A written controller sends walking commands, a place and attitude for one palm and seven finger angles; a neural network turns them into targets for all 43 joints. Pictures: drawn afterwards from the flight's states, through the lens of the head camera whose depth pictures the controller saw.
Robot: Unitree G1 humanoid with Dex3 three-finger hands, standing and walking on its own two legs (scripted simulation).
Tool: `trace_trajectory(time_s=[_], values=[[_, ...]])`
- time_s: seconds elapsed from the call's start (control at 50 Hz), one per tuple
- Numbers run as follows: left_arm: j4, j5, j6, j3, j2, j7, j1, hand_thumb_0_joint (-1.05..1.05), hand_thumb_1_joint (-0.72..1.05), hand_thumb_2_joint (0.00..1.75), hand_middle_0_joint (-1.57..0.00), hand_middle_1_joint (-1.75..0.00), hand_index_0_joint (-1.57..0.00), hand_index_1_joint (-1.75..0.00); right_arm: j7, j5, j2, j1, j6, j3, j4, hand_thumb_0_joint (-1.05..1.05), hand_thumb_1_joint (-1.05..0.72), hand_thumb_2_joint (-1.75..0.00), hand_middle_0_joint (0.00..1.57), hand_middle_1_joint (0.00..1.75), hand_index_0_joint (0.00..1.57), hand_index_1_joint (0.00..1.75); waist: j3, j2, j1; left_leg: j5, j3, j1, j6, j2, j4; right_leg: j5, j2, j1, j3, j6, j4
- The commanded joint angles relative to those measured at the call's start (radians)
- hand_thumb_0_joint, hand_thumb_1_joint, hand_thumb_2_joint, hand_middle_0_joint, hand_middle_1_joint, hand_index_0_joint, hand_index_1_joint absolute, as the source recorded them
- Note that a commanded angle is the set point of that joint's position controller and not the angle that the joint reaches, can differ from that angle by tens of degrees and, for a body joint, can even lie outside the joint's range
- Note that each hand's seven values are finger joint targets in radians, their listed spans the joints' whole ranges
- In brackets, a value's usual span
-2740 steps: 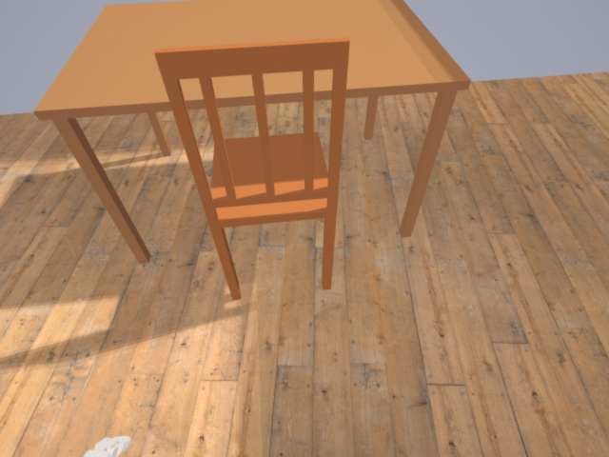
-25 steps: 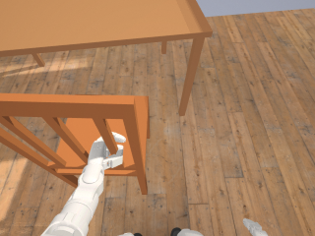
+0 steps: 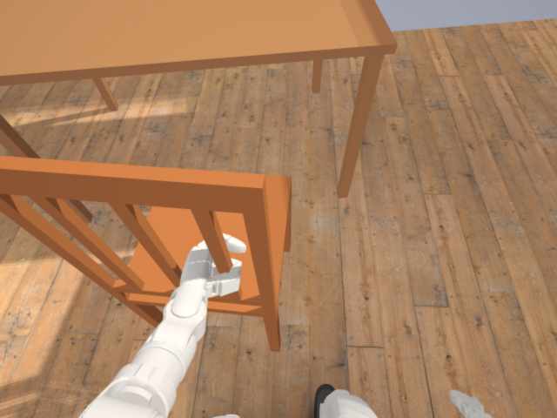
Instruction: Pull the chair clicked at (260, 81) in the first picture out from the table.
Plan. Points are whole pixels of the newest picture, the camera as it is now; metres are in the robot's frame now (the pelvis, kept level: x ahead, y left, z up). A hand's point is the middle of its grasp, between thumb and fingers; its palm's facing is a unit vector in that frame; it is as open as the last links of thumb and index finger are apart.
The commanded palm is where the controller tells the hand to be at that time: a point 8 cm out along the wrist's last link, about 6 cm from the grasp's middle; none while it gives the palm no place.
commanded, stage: step backward, pulling the chair out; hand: left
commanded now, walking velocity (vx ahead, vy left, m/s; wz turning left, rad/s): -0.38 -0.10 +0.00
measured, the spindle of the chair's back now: (161, 255) +0.37 +0.20 -0.06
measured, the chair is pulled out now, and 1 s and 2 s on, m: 0.35 0.38 0.46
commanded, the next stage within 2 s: none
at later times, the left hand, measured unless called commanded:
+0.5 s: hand (230, 297) +0.30 +0.08 -0.06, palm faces -0.15 -0.97 -0.18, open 5.4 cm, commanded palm +0.29 +0.13 -0.06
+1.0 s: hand (230, 299) +0.30 +0.08 -0.06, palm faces -0.13 -0.98 -0.18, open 5.5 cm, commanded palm +0.29 +0.13 -0.07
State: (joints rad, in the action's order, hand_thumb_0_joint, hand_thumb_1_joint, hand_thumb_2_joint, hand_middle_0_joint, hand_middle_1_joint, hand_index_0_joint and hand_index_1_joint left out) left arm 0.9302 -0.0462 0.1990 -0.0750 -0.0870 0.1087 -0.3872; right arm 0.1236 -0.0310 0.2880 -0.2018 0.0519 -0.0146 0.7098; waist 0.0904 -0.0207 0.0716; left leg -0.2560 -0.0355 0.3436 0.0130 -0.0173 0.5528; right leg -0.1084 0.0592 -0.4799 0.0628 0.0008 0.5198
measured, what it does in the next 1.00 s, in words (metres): stands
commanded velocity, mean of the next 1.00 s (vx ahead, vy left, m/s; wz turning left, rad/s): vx -0.38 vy -0.05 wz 0.06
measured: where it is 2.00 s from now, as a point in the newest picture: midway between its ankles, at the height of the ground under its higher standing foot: outside the picture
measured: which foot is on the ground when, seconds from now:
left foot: down 0.00-1.00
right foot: down 0.00-1.00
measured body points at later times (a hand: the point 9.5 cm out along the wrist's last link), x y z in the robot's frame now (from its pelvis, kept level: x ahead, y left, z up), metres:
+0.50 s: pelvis -0.02 +0.01 +0.00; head +0.03 -0.01 +0.45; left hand +0.30 +0.13 -0.05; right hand +0.05 -0.26 -0.13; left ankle +0.00 +0.13 -0.73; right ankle +0.09 -0.12 -0.73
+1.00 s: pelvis -0.03 +0.00 +0.00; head +0.03 -0.02 +0.44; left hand +0.30 +0.13 -0.05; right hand +0.07 -0.26 -0.13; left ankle -0.04 +0.13 -0.73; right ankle +0.07 -0.12 -0.73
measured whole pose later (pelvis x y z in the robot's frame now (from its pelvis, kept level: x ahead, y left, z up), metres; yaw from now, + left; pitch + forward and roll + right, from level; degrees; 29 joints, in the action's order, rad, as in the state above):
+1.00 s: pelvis -0.03 +0.00 +0.00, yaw -1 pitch +2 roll +2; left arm 0.88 -0.02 0.20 -0.09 -0.12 0.09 -0.33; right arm 0.12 -0.01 0.21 -0.23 0.05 0.00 0.67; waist 0.09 0.01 0.05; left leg -0.33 0.02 0.31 0.01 -0.02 0.60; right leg -0.13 0.06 -0.49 0.03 0.01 0.59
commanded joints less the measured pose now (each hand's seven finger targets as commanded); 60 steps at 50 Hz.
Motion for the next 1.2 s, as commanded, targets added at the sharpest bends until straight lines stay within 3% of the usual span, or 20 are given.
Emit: trace_trajectory(time_s=[0.0,0.12,0.28,0.32,0.4,0.48,0.52,0.58,0.66,0.7,0.76,0.78,0.82,0.84,0.86,0.92,0.98,1.02,1.1,1.18], values=[[-0.275,0.019,0.055,-0.039,-0.083,-0.003,-0.209,0.0,0.9,0.9,-0.5,-1.45,-0.5,-1.45,-0.002,0.007,0.065,0.007,-0.018,-0.011,-0.162,0.0,-0.9,-0.9,0.2,0.3,0.2,0.3,-0.408,-0.086,-0.041,0.256,-0.096,-0.016,-0.056,0.19,-0.154,0.06,0.026,0.341,-0.078,-0.008,0.055],[-0.29,0.031,0.059,0.003,-0.12,0.0,-0.156,0.0,0.9,0.9,-0.5,-1.45,-0.5,-1.45,0.001,0.013,0.073,0.001,-0.02,-0.027,-0.165,0.0,-0.9,-0.9,0.2,0.3,0.2,0.3,-0.378,-0.032,-0.042,0.152,-0.057,0.069,-0.028,0.169,-0.096,0.12,0.052,0.343,-0.114,0.024,0.056],[-0.177,0.044,0.083,0.046,-0.179,0.018,-0.162,0.0,0.9,0.9,-0.5,-1.45,-0.5,-1.45,-0.006,0.006,0.067,-0.059,-0.048,-0.034,-0.104,0.0,-0.9,-0.9,0.2,0.3,0.2,0.3,-0.364,0.171,-0.029,-0.161,0.037,-0.047,-0.006,0.019,0.07,-0.211,0.179,0.181,-0.233,0.067,-0.271],[-0.159,0.046,0.087,0.036,-0.163,0.019,-0.174,0.0,0.9,0.9,-0.5,-1.45,-0.5,-1.45,-0.007,0.006,0.065,-0.059,-0.049,-0.024,-0.098,0.0,-0.9,-0.9,0.2,0.3,0.2,0.3,-0.382,0.131,-0.025,-0.124,0.022,-0.069,-0.012,0.035,0.01,-0.178,0.165,0.19,-0.188,0.053,-0.239],[-0.193,0.044,0.097,0.007,-0.131,0.018,-0.177,0.0,0.9,0.9,-0.5,-1.45,-0.5,-1.45,0.005,0.006,0.074,-0.012,-0.046,-0.014,-0.136,0.0,-0.9,-0.9,0.2,0.3,0.2,0.3,-0.35,-0.083,-0.04,0.044,-0.105,0.034,-0.061,0.181,-0.206,-0.132,0.006,0.259,-0.068,-0.017,0.002],[-0.228,0.044,0.09,0.006,-0.124,0.015,-0.222,0.0,0.9,0.9,-0.5,-1.45,-0.5,-1.45,0.012,0.011,0.063,0.0,-0.044,-0.019,-0.139,0.0,-0.9,-0.9,0.2,0.3,0.2,0.3,-0.347,-0.058,-0.04,0.23,-0.1,0.049,-0.064,0.216,-0.144,0.043,0.007,0.292,-0.082,0.003,0.077],[-0.225,0.05,0.089,0.009,-0.132,0.011,-0.213,0.0,0.9,0.9,-0.5,-1.45,-0.5,-1.45,0.007,0.015,0.063,-0.019,-0.045,-0.029,-0.132,0.0,-0.9,-0.9,0.2,0.3,0.2,0.3,-0.382,-0.048,-0.03,0.3,-0.054,0.003,-0.037,0.184,-0.079,0.203,0.039,0.311,-0.099,0.014,0.052],[-0.236,0.049,0.091,-0.001,-0.133,0.005,-0.207,0.0,0.9,0.9,-0.5,-1.45,-0.5,-1.45,0.007,0.01,0.07,-0.002,-0.052,-0.029,-0.135,0.0,-0.9,-0.9,0.2,0.3,0.2,0.3,-0.297,-0.057,-0.042,-0.018,-0.039,0.14,-0.03,0.143,-0.085,-0.03,0.073,0.282,-0.137,0.043,0.018],[-0.155,0.049,0.092,0.039,-0.173,0.017,-0.182,0.0,0.9,0.9,-0.5,-1.45,-0.5,-1.45,-0.007,0.003,0.058,-0.071,-0.055,-0.04,-0.096,0.0,-0.9,-0.9,0.2,0.3,0.2,0.3,-0.353,0.218,-0.036,-0.221,0.037,-0.006,-0.002,-0.001,0.166,-0.269,0.224,0.183,-0.298,0.094,-0.296],[-0.131,0.054,0.085,0.05,-0.174,0.021,-0.184,0.0,0.9,0.9,-0.5,-1.45,-0.5,-1.45,-0.011,0.004,0.06,-0.055,-0.059,-0.036,-0.088,0.0,-0.9,-0.9,0.2,0.3,0.2,0.3,-0.389,0.202,-0.049,-0.269,0.007,0.014,0.001,-0.004,0.28,-0.179,0.267,0.24,-0.298,0.127,-0.301],[-0.141,0.056,0.077,0.041,-0.148,0.022,-0.198,0.0,0.9,0.9,-0.5,-1.45,-0.5,-1.45,-0.011,0.006,0.061,-0.045,-0.058,-0.015,-0.082,0.0,-0.9,-0.9,0.2,0.3,0.2,0.3,-0.423,0.166,-0.023,-0.189,-0.021,-0.024,0.0,0.035,0.083,0.071,0.23,0.312,-0.181,0.102,-0.182],[-0.137,0.049,0.072,0.032,-0.149,0.024,-0.182,0.0,0.9,0.9,-0.5,-1.45,-0.5,-1.45,-0.004,0.008,0.075,-0.042,-0.053,-0.014,-0.075,0.0,-0.9,-0.9,0.2,0.3,0.2,0.3,-0.408,0.108,-0.016,-0.1,-0.026,-0.053,-0.005,0.052,-0.057,0.108,0.184,0.313,-0.134,0.072,-0.131],[-0.207,0.048,0.074,-0.007,-0.112,0.016,-0.191,0.0,0.9,0.9,-0.5,-1.45,-0.5,-1.45,0.007,0.012,0.107,-0.022,-0.036,-0.022,-0.115,0.0,-0.9,-0.9,0.2,0.3,0.2,0.3,-0.381,-0.107,-0.029,0.224,-0.183,-0.022,-0.061,0.189,-0.18,0.115,0.031,0.274,-0.052,-0.003,0.054],[-0.233,0.048,0.07,-0.024,-0.09,0.01,-0.209,0.0,0.9,0.9,-0.5,-1.45,-0.5,-1.45,0.007,0.011,0.085,-0.011,-0.026,-0.021,-0.132,0.0,-0.9,-0.9,0.2,0.3,0.2,0.3,-0.39,-0.097,-0.038,0.372,-0.16,-0.029,-0.065,0.221,-0.138,0.154,0.011,0.294,-0.045,-0.004,0.094],[-0.269,0.04,0.071,-0.047,-0.072,-0.004,-0.228,0.0,0.9,0.9,-0.5,-1.45,-0.5,-1.45,-0.006,0.009,0.064,0.005,-0.024,-0.019,-0.147,0.0,-0.9,-0.9,0.2,0.3,0.2,0.3,-0.424,-0.109,-0.044,0.292,-0.118,-0.012,-0.062,0.232,-0.164,0.024,0.023,0.327,-0.062,0.007,0.106],[-0.288,0.048,0.063,-0.027,-0.085,0.001,-0.249,0.0,0.9,0.9,-0.5,-1.45,-0.5,-1.45,0.003,0.026,0.061,0.023,-0.023,-0.012,-0.146,0.0,-0.9,-0.9,0.2,0.3,0.2,0.3,-0.307,-0.162,-0.043,0.353,-0.144,0.054,-0.074,0.268,-0.168,-0.038,0.013,0.277,-0.063,0.018,0.188],[-0.252,0.053,0.066,-0.01,-0.104,0.002,-0.247,0.0,0.9,0.9,-0.5,-1.45,-0.5,-1.45,-0.003,0.026,0.071,-0.018,-0.029,-0.03,-0.116,0.0,-0.9,-0.9,0.2,0.3,0.2,0.3,-0.337,-0.05,-0.03,0.509,-0.094,-0.045,-0.037,0.231,-0.036,0.241,0.034,0.291,-0.08,0.04,0.084],[-0.236,0.051,0.074,0.005,-0.125,0.002,-0.243,0.0,0.9,0.9,-0.5,-1.45,-0.5,-1.45,-0.003,0.018,0.066,-0.038,-0.03,-0.038,-0.11,0.0,-0.9,-0.9,0.2,0.3,0.2,0.3,-0.387,0.027,-0.019,0.33,-0.027,-0.031,0.009,0.153,0.032,0.415,0.114,0.322,-0.145,0.065,0.039],[-0.149,0.045,0.071,0.046,-0.172,0.0,-0.202,0.0,0.9,0.9,-0.5,-1.45,-0.5,-1.45,-0.002,0.008,0.06,-0.05,-0.036,-0.039,-0.081,0.0,-0.9,-0.9,0.2,0.3,0.2,0.3,-0.435,0.191,-0.035,-0.263,-0.006,0.009,0.021,0.013,0.251,0.33,0.276,0.341,-0.277,0.135,-0.172],[-0.163,0.047,0.049,0.04,-0.154,0.007,-0.189,0.0,0.9,0.9,-0.5,-1.45,-0.5,-1.45,-0.002,0.005,0.069,-0.02,-0.034,-0.02,-0.08,0.0,-0.9,-0.9,0.2,0.3,0.2,0.3,-0.442,0.155,-0.032,-0.223,-0.031,0.008,0.007,0.046,0.124,0.314,0.269,0.402,-0.198,0.115,-0.148]])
